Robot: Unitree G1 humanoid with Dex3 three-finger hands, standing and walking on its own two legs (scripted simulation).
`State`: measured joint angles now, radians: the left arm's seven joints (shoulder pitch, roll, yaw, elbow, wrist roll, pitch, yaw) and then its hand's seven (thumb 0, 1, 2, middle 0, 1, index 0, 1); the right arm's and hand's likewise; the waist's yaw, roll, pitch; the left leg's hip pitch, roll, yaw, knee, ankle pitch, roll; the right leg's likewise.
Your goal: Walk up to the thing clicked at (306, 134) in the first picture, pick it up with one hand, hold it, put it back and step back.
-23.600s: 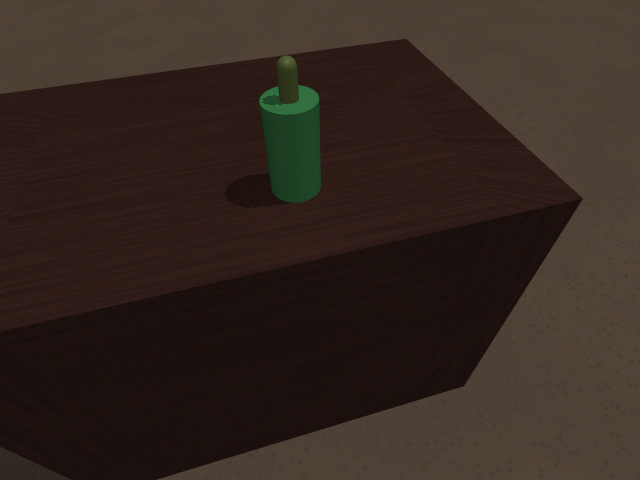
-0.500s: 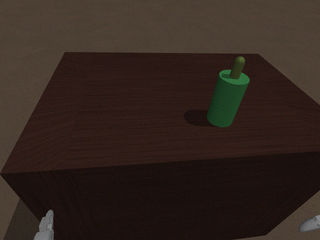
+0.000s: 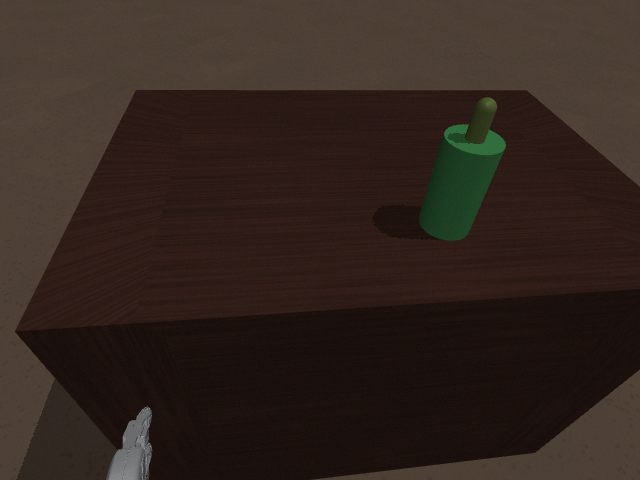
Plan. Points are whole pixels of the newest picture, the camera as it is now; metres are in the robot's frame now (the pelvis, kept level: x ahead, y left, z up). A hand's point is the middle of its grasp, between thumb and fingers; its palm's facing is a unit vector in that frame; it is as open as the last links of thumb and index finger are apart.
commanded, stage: home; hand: right
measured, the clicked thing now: (463, 168) +0.53 -0.24 +0.14
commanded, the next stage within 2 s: none
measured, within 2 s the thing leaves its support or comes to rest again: neither
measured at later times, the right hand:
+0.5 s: hand (508, 426) +0.20 -0.22 -0.01, palm faces +0.21 +0.94 -0.26, open 17.6 cm
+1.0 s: hand (442, 429) +0.23 -0.18 -0.10, palm faces +0.09 +0.96 -0.25, open 17.4 cm
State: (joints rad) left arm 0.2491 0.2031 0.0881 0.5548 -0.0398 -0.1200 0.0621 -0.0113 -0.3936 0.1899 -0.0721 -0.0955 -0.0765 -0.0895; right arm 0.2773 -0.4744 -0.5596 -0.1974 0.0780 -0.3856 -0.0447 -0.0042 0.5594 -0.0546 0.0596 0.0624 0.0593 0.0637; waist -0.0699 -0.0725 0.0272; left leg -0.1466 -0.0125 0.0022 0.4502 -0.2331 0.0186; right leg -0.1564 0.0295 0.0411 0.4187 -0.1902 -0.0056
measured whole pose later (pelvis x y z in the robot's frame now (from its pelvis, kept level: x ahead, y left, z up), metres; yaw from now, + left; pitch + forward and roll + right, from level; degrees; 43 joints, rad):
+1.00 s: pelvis +0.05 +0.00 -0.01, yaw +2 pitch +2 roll +0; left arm 0.25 0.23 -0.01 0.66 -0.02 -0.02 0.06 0.01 0.90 0.90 -0.20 -0.30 -0.20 -0.29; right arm 0.24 -0.17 -0.01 0.52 0.02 -0.06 -0.11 -0.01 0.52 -0.06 0.06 0.06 0.06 0.06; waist 0.01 -0.02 -0.02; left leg -0.25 -0.03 -0.02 0.54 -0.33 0.02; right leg -0.26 0.01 0.02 0.53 -0.31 0.00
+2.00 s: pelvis +0.00 -0.04 +0.01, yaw +4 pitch -4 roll +0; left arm 0.19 0.36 0.00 1.12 0.02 0.00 -0.02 0.01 0.90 0.90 -0.20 -0.30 -0.21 -0.29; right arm 0.19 -0.36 0.03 1.09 -0.01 -0.01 0.00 0.00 0.56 -0.03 0.06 0.05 0.05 0.05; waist 0.01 0.00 0.06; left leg -0.12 0.01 -0.08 0.36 -0.18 -0.03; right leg -0.11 0.05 -0.04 0.32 -0.16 -0.05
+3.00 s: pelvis +0.02 -0.03 +0.01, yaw +4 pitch -3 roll +0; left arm 0.13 0.35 0.01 1.14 0.01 0.00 -0.01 0.01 0.90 0.90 -0.20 -0.30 -0.21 -0.29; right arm 0.14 -0.35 0.02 1.11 -0.01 -0.01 -0.01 0.00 0.34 -0.25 0.14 0.18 0.14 0.18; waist 0.01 0.00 0.06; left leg -0.08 0.00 -0.07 0.31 -0.17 -0.01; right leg -0.07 0.04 -0.03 0.29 -0.16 -0.04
